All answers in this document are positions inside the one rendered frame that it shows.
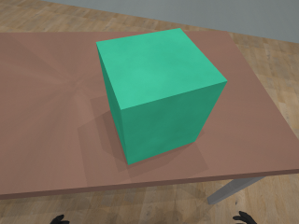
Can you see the robot right hand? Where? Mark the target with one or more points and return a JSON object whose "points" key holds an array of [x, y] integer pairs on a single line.
{"points": [[245, 218]]}

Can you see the robot left hand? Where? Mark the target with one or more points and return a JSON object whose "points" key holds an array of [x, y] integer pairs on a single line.
{"points": [[58, 219]]}

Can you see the carton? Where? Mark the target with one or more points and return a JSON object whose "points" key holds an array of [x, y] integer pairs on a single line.
{"points": [[160, 88]]}

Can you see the table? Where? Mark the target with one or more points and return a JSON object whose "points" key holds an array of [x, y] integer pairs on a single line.
{"points": [[58, 136]]}

